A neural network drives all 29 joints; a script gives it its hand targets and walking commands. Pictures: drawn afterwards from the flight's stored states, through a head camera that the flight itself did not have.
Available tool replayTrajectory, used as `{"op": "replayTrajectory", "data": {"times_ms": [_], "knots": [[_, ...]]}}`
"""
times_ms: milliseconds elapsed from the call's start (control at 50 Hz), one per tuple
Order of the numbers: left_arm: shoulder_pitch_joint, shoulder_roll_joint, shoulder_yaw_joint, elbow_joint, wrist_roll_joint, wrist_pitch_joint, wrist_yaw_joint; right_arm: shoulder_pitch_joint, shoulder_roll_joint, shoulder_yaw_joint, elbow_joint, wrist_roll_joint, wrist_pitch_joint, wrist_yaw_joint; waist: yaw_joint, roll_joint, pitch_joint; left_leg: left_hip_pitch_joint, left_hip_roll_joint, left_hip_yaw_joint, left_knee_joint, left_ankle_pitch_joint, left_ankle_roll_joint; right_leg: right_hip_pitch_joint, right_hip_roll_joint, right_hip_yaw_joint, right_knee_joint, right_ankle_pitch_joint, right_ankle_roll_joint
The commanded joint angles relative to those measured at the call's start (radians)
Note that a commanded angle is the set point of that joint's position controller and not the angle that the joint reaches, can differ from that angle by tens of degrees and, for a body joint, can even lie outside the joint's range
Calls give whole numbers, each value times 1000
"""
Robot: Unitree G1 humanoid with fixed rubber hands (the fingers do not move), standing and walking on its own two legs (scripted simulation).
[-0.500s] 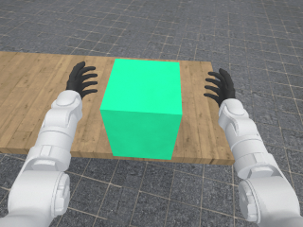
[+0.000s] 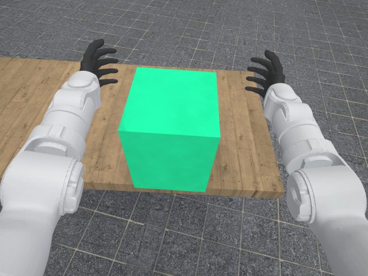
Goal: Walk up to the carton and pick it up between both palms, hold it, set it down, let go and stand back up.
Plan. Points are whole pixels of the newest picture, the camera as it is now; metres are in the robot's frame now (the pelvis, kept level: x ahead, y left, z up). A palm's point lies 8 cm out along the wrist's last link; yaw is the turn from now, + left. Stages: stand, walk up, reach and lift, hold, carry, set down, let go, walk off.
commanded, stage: reach and lift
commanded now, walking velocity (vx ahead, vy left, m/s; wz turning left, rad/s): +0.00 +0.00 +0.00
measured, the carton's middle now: (172, 133) +0.47 +0.00 +0.00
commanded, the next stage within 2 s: none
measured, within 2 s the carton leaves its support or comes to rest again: neither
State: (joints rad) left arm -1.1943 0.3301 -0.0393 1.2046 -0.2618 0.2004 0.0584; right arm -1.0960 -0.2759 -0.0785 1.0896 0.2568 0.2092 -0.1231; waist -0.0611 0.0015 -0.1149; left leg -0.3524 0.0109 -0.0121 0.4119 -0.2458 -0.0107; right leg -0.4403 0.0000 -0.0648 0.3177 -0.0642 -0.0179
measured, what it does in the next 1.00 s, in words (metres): stands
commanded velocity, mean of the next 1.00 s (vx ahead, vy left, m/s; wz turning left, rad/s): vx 0.00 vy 0.00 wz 0.00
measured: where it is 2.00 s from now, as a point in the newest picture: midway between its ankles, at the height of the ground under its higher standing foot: outside the picture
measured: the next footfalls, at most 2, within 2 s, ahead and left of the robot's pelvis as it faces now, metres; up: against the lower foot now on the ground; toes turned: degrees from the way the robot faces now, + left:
none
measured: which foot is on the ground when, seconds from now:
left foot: down 0.00-1.00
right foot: down 0.00-1.00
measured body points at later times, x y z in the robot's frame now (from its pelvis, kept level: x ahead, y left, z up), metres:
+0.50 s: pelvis -0.01 -0.01 -0.02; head +0.08 +0.00 +0.43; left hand +0.48 +0.16 +0.06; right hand +0.45 -0.20 +0.04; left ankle -0.04 +0.12 -0.74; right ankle +0.05 -0.11 -0.74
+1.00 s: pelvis -0.02 -0.01 -0.03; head +0.09 -0.01 +0.41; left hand +0.48 +0.15 +0.04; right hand +0.45 -0.18 +0.03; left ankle -0.04 +0.12 -0.74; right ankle +0.05 -0.11 -0.74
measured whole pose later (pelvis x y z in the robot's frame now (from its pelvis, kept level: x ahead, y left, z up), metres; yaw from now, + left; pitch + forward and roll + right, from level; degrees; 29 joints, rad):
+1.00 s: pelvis -0.02 -0.01 -0.03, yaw +2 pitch +25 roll +1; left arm -1.18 0.25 -0.06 1.64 -0.28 -0.38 0.03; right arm -1.03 -0.12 -0.12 1.30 0.12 -0.21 -0.13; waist -0.08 0.01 -0.24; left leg -0.79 -0.01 -0.03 0.65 -0.30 -0.02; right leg -0.89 -0.03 -0.08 0.60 -0.15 -0.03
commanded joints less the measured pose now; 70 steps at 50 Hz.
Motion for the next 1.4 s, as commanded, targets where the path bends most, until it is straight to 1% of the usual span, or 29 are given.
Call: {"op": "replayTrajectory", "data": {"times_ms": [0, 40, 60, 100, 180, 240, 280, 320, 400, 460, 500, 620, 640, 660, 700, 740, 780, 800, 860, 900, 1000, 1080, 1120, 1160, 1200, 1220, 1260, 1300, 1380], "knots": [[-418, 144, 25, -64, 20, -83, -6, -442, -122, 9, -112, -2, -71, -2, 1, 29, -596, -40, -24, 18, -22, 357, -46, 572, 16, 42, 97, 367, -2], [-380, 151, 57, -27, 47, -113, -19, -413, -99, 23, -101, -6, -94, -5, 8, 1, -583, -95, -29, 25, -34, 369, -39, 631, 9, 48, 111, 426, 8], [-348, 142, 63, 26, 59, -130, -27, -386, -78, 34, -52, -8, -103, -4, 9, -25, -531, -132, -28, 23, -45, 338, -30, 643, 6, 51, 115, 416, 9], [-344, 144, 66, 26, 58, -185, -36, -376, -61, 29, -82, -16, -142, -5, 19, -24, -555, -167, -32, 29, -64, 290, -23, 655, -2, 57, 118, 375, 11], [-354, 108, 37, 56, 48, -299, -34, -347, -44, 0, -73, -45, -233, 5, 2, 13, -580, -164, -26, 31, -29, 315, -43, 566, -4, 44, 136, 361, 3], [-420, 102, 12, -5, 22, -374, -25, -359, -62, -36, -100, -67, -300, 5, -17, 60, -695, -114, -26, 31, 13, 371, -68, 499, 1, 33, 156, 385, 4], [-412, 86, 0, 24, 17, -411, -23, -340, -62, -48, -64, -79, -334, 9, -27, 86, -709, -102, -25, 30, 51, 395, -79, 438, 0, 28, 171, 380, 0], [-434, 89, -14, -15, 3, -450, -17, -347, -75, -63, -104, -93, -372, 9, -35, 107, -799, -98, -22, 33, 72, 412, -87, 416, -1, 22, 192, 391, -1], [-412, 99, -7, 77, -15, -517, -21, -353, -48, -54, -110, -119, -424, 10, -25, 50, -900, -224, -25, 42, 103, 361, -67, 446, -10, 35, 249, 419, 19], [-369, 93, -1, 195, -13, -563, -37, -324, -25, -53, -34, -142, -456, 3, -35, 23, -862, -348, -30, 48, 107, 273, -56, 469, -24, 46, 284, 404, 26], [-365, 83, -17, 257, -25, -583, -43, -332, -12, -37, 0, -137, -467, 4, -36, 11, -810, -389, -31, 48, 107, 235, -50, 438, -26, 46, 293, 354, 22], [-416, 86, -41, 283, -53, -615, -27, -369, -17, -10, 29, -98, -488, 15, -18, 29, -847, -370, -27, 49, 145, 250, -53, 331, -19, 38, 320, 288, 12], [-412, 92, -36, 287, -51, -614, -26, -373, -17, -4, 20, -93, -491, 16, -10, 22, -856, -370, -28, 50, 152, 265, -53, 328, -17, 38, 326, 309, 12], [-416, 86, -44, 280, -51, -618, -24, -372, -22, -5, 24, -90, -494, 16, -17, 33, -876, -370, -27, 48, 158, 280, -56, 324, -19, 35, 333, 323, 10], [-419, 91, -34, 280, -45, -622, -25, -369, -7, 17, 37, -71, -490, 18, 1, 39, -860, -382, -32, 55, 167, 272, -51, 331, -20, 44, 339, 311, 10], [-418, 77, -39, 260, -42, -623, -22, -362, -1, 19, 41, -67, -492, 17, -8, 54, -867, -389, -32, 54, 172, 282, -56, 326, -16, 43, 344, 313, 11], [-423, 76, -36, 271, -47, -623, -24, -371, 9, 18, 33, -72, -488, 12, -16, 32, -869, -421, -36, 54, 173, 248, -49, 345, -22, 51, 347, 295, 11], [-432, 71, -34, 262, -52, -626, -24, -382, 19, 16, 17, -73, -486, 10, -7, 23, -880, -436, -38, 56, 171, 231, -45, 343, -22, 52, 348, 289, 13], [-437, 37, -41, 277, -54, -631, -30, -375, 57, -4, 30, -105, -471, 4, -31, 20, -843, -487, -41, 55, 165, 174, -40, 344, -32, 53, 349, 249, 12], [-442, 34, -30, 284, -23, -627, -31, -385, 58, -35, 36, -135, -474, -3, -37, 37, -835, -472, -41, 56, 168, 190, -43, 338, -28, 51, 343, 252, 14], [-441, -33, 17, 265, 31, -626, -35, -378, 134, -101, 21, -211, -478, -18, -52, 34, -824, -454, -45, 53, 150, 204, -43, 361, -30, 47, 317, 271, 15], [-447, -111, 98, 193, 125, -628, -39, -373, 205, -212, -40, -344, -498, -23, -64, 50, -866, -406, -49, 61, 128, 246, -52, 404, -27, 33, 295, 311, 17], [-427, -172, 159, 168, 210, -622, -47, -362, 269, -276, -62, -432, -515, -15, -60, 72, -858, -364, -51, 69, 112, 287, -57, 435, -23, 25, 275, 351, 14], [-398, -288, 244, 155, 336, -610, -73, -332, 397, -359, -47, -552, -529, 12, -57, 92, -788, -297, -47, 72, 85, 307, -60, 443, -21, 10, 241, 353, 9], [-375, -580, 273, 176, 469, -621, -134, -329, 698, -369, -38, -691, -558, 88, -40, 114, -718, -191, -35, 62, 57, 357, -60, 418, -14, -22, 193, 348, -4], [-329, -658, 291, 218, 522, -632, -161, -294, 764, -373, -11, -753, -572, 129, -31, 142, -693, -154, -30, 62, 52, 369, -64, 430, -16, -26, 175, 357, -11], [-238, -723, 343, 240, 591, -645, -174, -239, 796, -382, -9, -812, -591, 172, -17, 138, -646, -113, -17, 58, 42, 398, -69, 459, -11, -34, 156, 398, -13], [-205, -734, 391, 239, 636, -634, -173, -216, 801, -394, -2, -839, -586, 192, -8, 117, -581, -104, -8, 57, 17, 367, -65, 463, -5, -37, 132, 360, -12], [-194, -738, 427, 180, 671, -592, -164, -177, 803, -437, 3, -901, -575, 203, -31, 64, -491, -103, -4, 66, -36, 283, -53, 464, 3, -44, 94, 278, 3]]}}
